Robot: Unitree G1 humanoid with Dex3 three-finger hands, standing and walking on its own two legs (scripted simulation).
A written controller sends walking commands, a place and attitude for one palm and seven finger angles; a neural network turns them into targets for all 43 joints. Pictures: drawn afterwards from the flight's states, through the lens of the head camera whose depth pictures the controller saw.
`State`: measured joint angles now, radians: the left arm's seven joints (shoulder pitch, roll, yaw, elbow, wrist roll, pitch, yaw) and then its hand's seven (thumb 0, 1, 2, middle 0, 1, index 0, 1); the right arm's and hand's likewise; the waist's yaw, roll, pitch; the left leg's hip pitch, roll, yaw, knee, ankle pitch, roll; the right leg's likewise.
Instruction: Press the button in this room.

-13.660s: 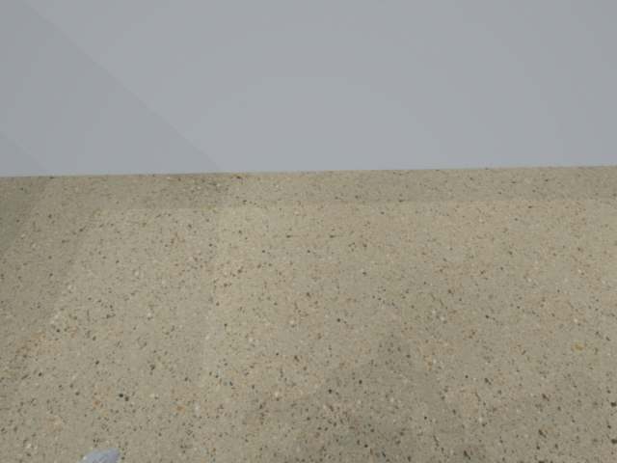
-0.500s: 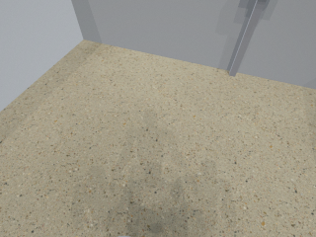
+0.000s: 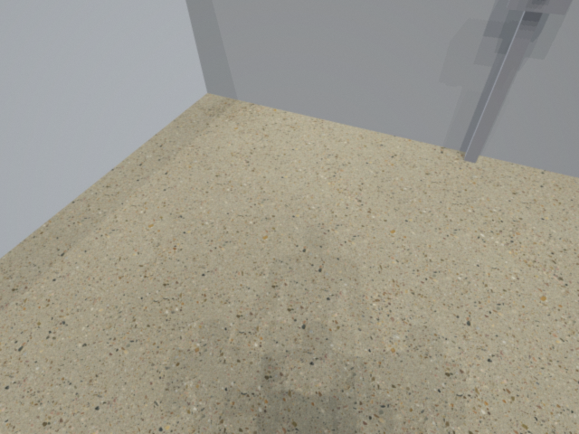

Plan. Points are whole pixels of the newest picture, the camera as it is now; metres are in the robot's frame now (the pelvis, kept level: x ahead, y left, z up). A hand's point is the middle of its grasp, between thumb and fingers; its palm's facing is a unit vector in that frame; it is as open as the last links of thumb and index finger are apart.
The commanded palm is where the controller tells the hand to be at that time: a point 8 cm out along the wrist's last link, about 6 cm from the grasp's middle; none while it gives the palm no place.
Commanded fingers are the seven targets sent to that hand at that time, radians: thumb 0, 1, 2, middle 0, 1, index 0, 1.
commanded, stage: turn or walk to find it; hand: left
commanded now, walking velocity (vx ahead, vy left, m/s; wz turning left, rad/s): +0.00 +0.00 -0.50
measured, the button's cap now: out of the picture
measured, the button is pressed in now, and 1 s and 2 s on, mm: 0 0 0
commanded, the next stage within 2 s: none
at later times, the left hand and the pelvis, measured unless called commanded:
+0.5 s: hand out of the picture +0.01 +0.22 -0.17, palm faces -0.09 -0.97 -0.22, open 7.4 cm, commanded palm none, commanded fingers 0.00 0.90 0.90 -0.20 -0.30 -0.20 -0.30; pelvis -0.04 +0.02 +0.01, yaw -12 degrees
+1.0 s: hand out of the picture +0.06 +0.11 -0.16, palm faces -0.30 -0.94 -0.17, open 7.4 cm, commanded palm none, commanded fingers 0.00 0.90 0.90 -0.20 -0.30 -0.20 -0.30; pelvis +0.00 -0.05 +0.01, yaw -18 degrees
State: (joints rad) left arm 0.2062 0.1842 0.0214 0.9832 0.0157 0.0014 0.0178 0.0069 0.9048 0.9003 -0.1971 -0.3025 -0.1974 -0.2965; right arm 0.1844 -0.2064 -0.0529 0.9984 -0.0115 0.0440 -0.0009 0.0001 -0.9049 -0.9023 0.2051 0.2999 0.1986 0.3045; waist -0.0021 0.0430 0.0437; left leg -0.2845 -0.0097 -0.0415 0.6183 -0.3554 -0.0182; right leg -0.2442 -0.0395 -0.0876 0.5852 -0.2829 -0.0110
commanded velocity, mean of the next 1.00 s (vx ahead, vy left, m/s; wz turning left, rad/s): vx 0.09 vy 0.00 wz -0.22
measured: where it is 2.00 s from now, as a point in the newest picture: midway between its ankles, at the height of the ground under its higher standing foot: outside the picture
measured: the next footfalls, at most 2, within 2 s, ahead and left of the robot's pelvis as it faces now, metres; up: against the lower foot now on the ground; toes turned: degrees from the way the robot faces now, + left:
left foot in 0.36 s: +0.00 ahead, +0.13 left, +0.00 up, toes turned -4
right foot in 0.72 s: -0.06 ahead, -0.13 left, +0.00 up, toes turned -25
